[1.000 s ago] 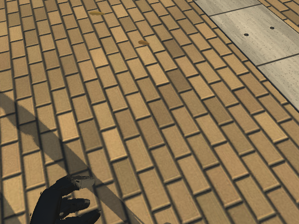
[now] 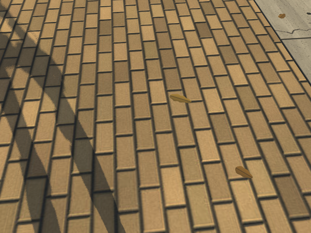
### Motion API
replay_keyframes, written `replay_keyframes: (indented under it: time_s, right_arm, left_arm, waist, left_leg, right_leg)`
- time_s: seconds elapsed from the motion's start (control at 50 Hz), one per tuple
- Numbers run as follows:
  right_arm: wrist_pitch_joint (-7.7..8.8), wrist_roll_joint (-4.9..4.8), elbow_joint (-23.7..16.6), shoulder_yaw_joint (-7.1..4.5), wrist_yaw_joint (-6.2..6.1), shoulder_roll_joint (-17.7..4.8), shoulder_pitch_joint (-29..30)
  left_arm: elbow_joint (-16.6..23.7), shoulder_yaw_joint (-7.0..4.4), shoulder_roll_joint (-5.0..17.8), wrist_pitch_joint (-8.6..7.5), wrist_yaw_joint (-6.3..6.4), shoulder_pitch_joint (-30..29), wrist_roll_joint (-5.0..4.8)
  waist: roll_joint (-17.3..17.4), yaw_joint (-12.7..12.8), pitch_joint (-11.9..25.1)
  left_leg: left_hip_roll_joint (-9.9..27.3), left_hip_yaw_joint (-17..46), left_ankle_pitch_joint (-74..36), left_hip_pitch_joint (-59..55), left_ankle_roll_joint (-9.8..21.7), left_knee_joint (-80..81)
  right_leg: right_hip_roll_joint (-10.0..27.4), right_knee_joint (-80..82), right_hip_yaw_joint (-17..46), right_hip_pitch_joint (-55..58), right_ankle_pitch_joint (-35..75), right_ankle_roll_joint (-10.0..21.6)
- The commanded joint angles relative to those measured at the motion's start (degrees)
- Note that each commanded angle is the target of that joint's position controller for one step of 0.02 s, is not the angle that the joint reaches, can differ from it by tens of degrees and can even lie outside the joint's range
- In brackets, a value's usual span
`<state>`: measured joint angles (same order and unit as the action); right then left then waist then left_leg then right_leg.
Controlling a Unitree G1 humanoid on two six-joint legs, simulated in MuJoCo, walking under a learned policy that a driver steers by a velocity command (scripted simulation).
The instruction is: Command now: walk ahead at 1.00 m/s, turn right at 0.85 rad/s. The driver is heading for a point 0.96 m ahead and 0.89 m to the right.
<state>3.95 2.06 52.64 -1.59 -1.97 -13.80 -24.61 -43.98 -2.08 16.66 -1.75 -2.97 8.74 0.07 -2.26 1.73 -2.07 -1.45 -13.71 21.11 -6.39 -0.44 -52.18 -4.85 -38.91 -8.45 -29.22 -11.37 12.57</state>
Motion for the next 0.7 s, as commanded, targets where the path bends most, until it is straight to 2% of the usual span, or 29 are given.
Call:
replay_keyframes:
  time_s: [0.02,0.04,0.06,0.08,0.1,0.12,0.14,0.18,0.22,0.26,0.3,0.32,0.34,0.36,0.38,0.4,0.42,0.44,0.46,0.48,0.5,0.54,0.56,0.6,0.64,0.68,0.7]
  right_arm:
    - [2.9,-0.41,-17.11,0.72,1.51,-2.47,8.43]
    - [4.35,0.61,-16.8,0.94,1.69,-6.07,10.92]
    - [4.57,0.61,-16.16,0.47,1.89,-8.24,13.01]
    - [3.88,1.7,-16.15,0.66,1.73,-7.72,14.2]
    - [2.43,2.4,-16.37,1.03,1.73,-7.28,13.39]
    - [0.9,2.63,-16.51,1.37,1.84,-6.75,13.93]
    - [0.01,2.57,-17.71,1.68,2.04,-6.25,15.84]
    - [-0.26,1.67,-20.8,2.28,2.73,-5.51,22.83]
    - [-0.07,0.36,-22.55,3.02,3.19,-3.74,27.73]
    - [0.09,-0.43,-23.34,3.04,3.16,-3.86,29.98]
    - [0.4,-0.66,-24.24,2.68,2.89,-5.09,31.13]
    - [0.6,-0.59,-23.87,2.22,2.61,-6.23,29.35]
    - [0.78,-0.64,-22.7,1.27,2.09,-8.44,25.31]
    - [1.06,-0.99,-20.72,-0.14,1.37,-11.45,17.21]
    - [1.32,-0.89,-17.72,-1.53,0.38,-14.06,4.37]
    - [1.52,0.78,-15.54,-3.09,-0.85,-17.88,-8.52]
    - [1.32,2.4,-16.36,-4.01,-0.3,-22.33,-1.9]
    - [0.59,1.88,-18.16,-3.87,0.17,-16.12,5.66]
    - [0.35,1.16,-18.08,-2.62,0.31,-11.34,8.63]
    - [0.25,1.28,-16.45,-2.08,0.59,-9.06,8.4]
    - [0.51,1.03,-14.06,-1.8,0.48,-8.44,6.13]
    - [1.61,0.05,-10.61,-1.33,1.2,-6.48,3.37]
    - [2.05,-0.63,-9.54,-1.19,1.65,-5.58,2.84]
    - [2.96,-0.84,-9.16,-1.35,2.2,-6.59,4.16]
    - [3.55,-0.44,-8.65,-1.47,2.27,-7.53,5.65]
    - [3.73,-0.51,-6.95,-1.5,2.15,-7.97,2.79]
    - [3.69,-0.34,-6.43,-1.74,2.01,-9.09,1.65]
  left_arm:
    - [-4.0,-5.57,17.57,1.74,2.11,20.22,0.74]
    - [-1.94,-5.2,13.25,1.69,2.54,17.28,1.24]
    - [-2.22,-4.36,9.62,1.37,2.78,15.05,1.32]
    - [-2.55,-3.96,8.93,0.74,2.77,13.4,0.91]
    - [-1.84,-3.87,9.38,-0.39,3.07,12.63,0.67]
    - [-2.07,-3.35,8.26,-1.27,3.12,12.12,0.38]
    - [-1.69,-3.34,8.67,-2.13,2.93,11.84,0.08]
    - [-1.23,-3.84,9.78,-3.0,2.89,12.42,0.14]
    - [-1.35,-4.35,9.96,-2.99,2.49,14.25,-0.41]
    - [-1.56,-4.95,10.75,-2.76,2.04,16.71,-0.76]
    - [-1.28,-5.35,11.18,-2.54,2.25,16.98,-0.5]
    - [-0.79,-5.51,11.59,-2.52,2.53,15.95,-0.4]
    - [-0.37,-5.77,12.72,-2.61,2.68,15.01,-0.16]
    - [0.09,-6.12,14.73,-2.74,2.52,13.25,0.33]
    - [1.11,-6.07,14.88,-3.19,2.23,9.2,0.58]
    - [3.07,-3.91,7.0,-3.92,2.32,7.81,0.89]
    - [7.17,-1.51,0.33,-3.65,2.1,16.33,-2.5]
    - [4.9,-1.48,5.73,-2.26,2.9,11.92,-0.48]
    - [5.1,-2.21,8.16,-1.62,2.32,6.71,0.95]
    - [5.29,-2.35,8.16,-1.11,1.52,4.57,1.41]
    - [6.73,-2.06,6.77,-0.55,0.48,1.79,2.24]
    - [8.68,-0.96,3.5,1.04,-0.85,0.99,2.25]
    - [9.57,-0.6,2.69,1.59,-1.12,-0.43,2.21]
    - [12.09,-0.07,2.96,2.05,-1.57,-3.18,2.16]
    - [13.84,0.24,3.47,2.19,-1.79,-6.43,1.79]
    - [14.66,0.49,3.96,2.15,-2.47,-10.79,1.75]
    - [15.42,0.92,3.23,2.07,-2.89,-12.99,1.81]
  waist:
    - [-14.02,3.02,15.21]
    - [-2.03,3.24,10.36]
    - [6.69,0.6,2.73]
    - [9.63,-2.04,-0.8]
    - [9.56,-3.84,-2.22]
    - [9.8,-4.95,-3.82]
    - [8.97,-5.01,-4.46]
    - [6.55,-2.75,-5.38]
    - [3.59,0.47,-3.95]
    - [1.07,3.41,-1.3]
    - [-0.71,4.03,-0.2]
    - [-0.94,2.92,1.15]
    - [-1.1,0.94,4.24]
    - [-0.93,-3.72,9.56]
    - [-0.37,-11.38,15.22]
    - [7.97,-14.95,22.82]
    - [30.63,-5.12,30.5]
    - [17.32,-5.92,21.05]
    - [9.62,-6.41,12.97]
    - [4.03,-5.82,8.26]
    - [4.56,-5.34,5.16]
    - [7.43,-3.34,1.87]
    - [6.8,-2.8,0.92]
    - [6.94,-1.33,-0.42]
    - [6.75,-0.12,-2.66]
    - [4.37,-1.52,-5.19]
    - [4.62,-1.87,-6.54]
  left_leg:
    - [-3.23,17.88,8.84,56.4,-0.22,-50.73]
    - [0.26,20.51,3.71,59.11,1.1,-44.05]
    - [3.08,20.31,-0.85,56.7,0.89,-37.09]
    - [4.75,19.73,-0.97,52.92,0.07,-32.66]
    - [6.33,19.7,-0.91,49.15,-1.24,-28.34]
    - [7.92,18.85,-0.63,45.87,-2.49,-23.95]
    - [8.66,17.41,-1.35,42.72,-3.38,-17.85]
    - [8.8,14.7,-9.85,38.91,-4.27,-5.11]
    - [6.99,13.42,-21.22,35.1,-3.56,6.99]
    - [4.41,12.66,-26.56,33.58,-2.57,13.74]
    - [3.17,13.83,-26.12,32.14,-1.67,19.58]
    - [2.11,14.48,-24.64,28.4,-1.28,22.64]
    - [0.52,14.77,-21.14,22.89,-0.78,23.35]
    - [-0.14,15.03,-15.61,14.3,-0.1,22.66]
    - [2.72,16.15,-11.76,0.3,0.77,21.29]
    - [15.66,28.91,9.09,-13.64,1.95,21.4]
    - [31.18,65.08,22.72,-22.47,8.71,35.86]
    - [27.59,64.59,34.16,-13.62,9.24,39.16]
    - [24.17,52.36,25.64,-5.54,8.24,37.67]
    - [21.71,43.34,13.34,1.02,7.44,37.45]
    - [19.46,36.1,5.49,5.17,6.47,37.99]
    - [18.16,28.34,-2.28,9.11,5.14,39.76]
    - [17.34,24.46,-5.8,9.9,4.36,41.01]
    - [17.34,17.64,-14.84,12.31,4.21,43.12]
    - [15.48,9.88,-21.18,14.51,3.35,45.02]
    - [12.7,3.58,-29.06,13.25,1.72,46.4]
    - [12.89,1.54,-32.43,12.74,1.31,46.94]
  right_leg:
    - [16.64,13.76,48.53,50.74,-2.36,18.18]
    - [19.32,26.19,57.37,45.01,-18.53,15.64]
    - [18.06,28.34,53.25,34.25,-19.56,12.25]
    - [15.13,28.23,47.52,25.43,-13.28,9.99]
    - [13.03,28.17,43.43,18.41,-7.98,9.64]
    - [10.5,29.0,39.22,11.68,-5.63,8.87]
    - [8.11,30.01,35.55,6.66,-3.16,8.33]
    - [4.76,31.21,30.64,3.0,4.97,7.05]
    - [2.29,29.46,27.94,5.79,13.34,3.94]
    - [3.08,27.54,28.92,12.79,20.96,2.12]
    - [4.58,24.34,30.44,18.97,25.55,0.73]
    - [4.8,21.4,31.1,20.87,29.21,-0.56]
    - [4.92,15.99,31.62,22.97,36.57,-1.89]
    - [4.59,6.2,31.23,23.6,41.17,-3.15]
    - [2.75,-7.92,29.67,17.29,37.65,-4.35]
    - [-0.39,-27.62,25.2,7.25,9.96,-4.17]
    - [-4.99,-42.37,18.46,-9.26,-18.19,-6.49]
    - [1.11,-44.97,15.93,-16.31,-11.45,-5.52]
    - [3.7,-41.95,14.33,-16.52,-6.71,-5.81]
    - [5.7,-39.5,13.67,-14.98,-4.94,-6.24]
    - [7.55,-37.69,14.1,-14.41,-4.68,-6.4]
    - [9.6,-37.03,13.59,-15.36,-4.31,-6.93]
    - [10.22,-36.95,13.26,-16.71,-3.32,-7.01]
    - [10.59,-34.64,12.09,-17.65,1.64,-7.51]
    - [10.33,-28.69,10.5,-16.64,7.55,-7.67]
    - [8.74,-19.84,5.32,-14.65,11.49,-6.69]
    - [8.47,-14.9,3.5,-12.82,12.24,-5.87]
